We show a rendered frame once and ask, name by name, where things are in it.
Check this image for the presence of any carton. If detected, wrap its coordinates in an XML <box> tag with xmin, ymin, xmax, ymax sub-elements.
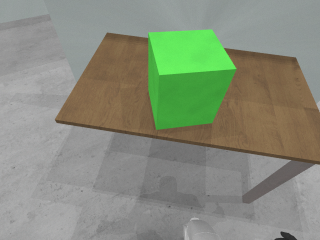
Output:
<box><xmin>148</xmin><ymin>29</ymin><xmax>237</xmax><ymax>130</ymax></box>

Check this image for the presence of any table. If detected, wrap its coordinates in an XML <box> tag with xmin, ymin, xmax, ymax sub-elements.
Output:
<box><xmin>55</xmin><ymin>32</ymin><xmax>320</xmax><ymax>204</ymax></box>

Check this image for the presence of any right robot thigh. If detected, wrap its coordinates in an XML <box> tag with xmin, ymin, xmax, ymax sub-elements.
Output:
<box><xmin>183</xmin><ymin>219</ymin><xmax>221</xmax><ymax>240</ymax></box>

